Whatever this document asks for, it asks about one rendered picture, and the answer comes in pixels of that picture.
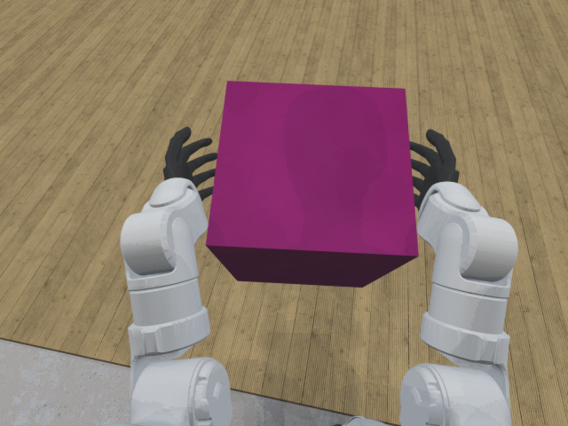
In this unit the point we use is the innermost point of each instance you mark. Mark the robot left forearm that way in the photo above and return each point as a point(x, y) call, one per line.
point(157, 246)

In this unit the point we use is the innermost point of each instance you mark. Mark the right robot hand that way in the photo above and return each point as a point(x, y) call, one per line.
point(442, 164)

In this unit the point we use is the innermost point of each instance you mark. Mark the carton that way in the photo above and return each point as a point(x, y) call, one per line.
point(313, 184)

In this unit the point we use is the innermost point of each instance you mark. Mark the left robot upper arm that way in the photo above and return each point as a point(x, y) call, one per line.
point(181, 392)

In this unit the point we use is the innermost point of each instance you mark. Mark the robot right forearm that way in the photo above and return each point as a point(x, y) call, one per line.
point(475, 256)

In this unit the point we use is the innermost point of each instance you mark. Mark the left robot hand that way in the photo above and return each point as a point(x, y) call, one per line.
point(177, 156)

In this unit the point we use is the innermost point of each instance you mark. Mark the right robot upper arm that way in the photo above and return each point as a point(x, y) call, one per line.
point(438, 395)

